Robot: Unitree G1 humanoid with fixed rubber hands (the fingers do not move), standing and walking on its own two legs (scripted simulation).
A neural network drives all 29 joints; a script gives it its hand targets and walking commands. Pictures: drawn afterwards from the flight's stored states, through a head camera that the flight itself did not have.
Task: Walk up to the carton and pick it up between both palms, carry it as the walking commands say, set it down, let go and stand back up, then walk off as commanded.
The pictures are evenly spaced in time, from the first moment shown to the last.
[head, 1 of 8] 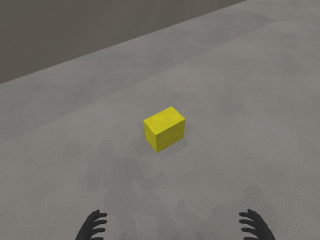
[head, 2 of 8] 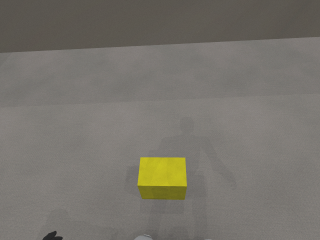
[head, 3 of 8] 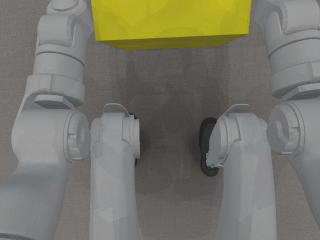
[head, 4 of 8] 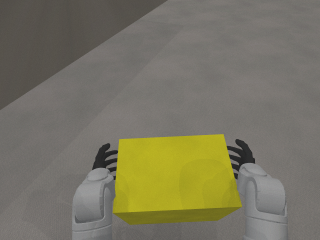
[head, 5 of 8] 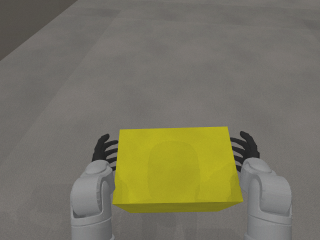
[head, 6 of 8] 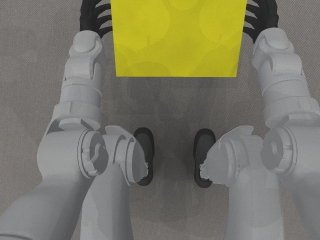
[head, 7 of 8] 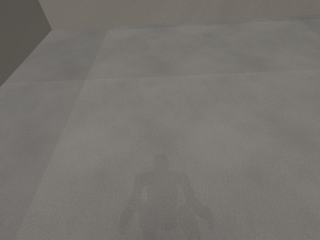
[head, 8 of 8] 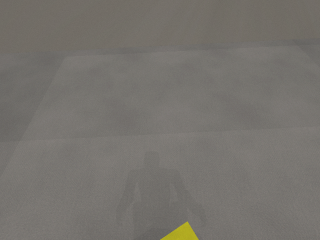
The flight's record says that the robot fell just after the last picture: no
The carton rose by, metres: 0.67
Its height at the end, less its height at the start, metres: +0.00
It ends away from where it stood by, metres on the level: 4.95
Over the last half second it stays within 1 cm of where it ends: yes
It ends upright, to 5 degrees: yes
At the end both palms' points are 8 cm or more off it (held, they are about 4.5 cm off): yes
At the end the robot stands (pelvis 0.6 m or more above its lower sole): yes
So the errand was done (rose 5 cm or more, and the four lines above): yes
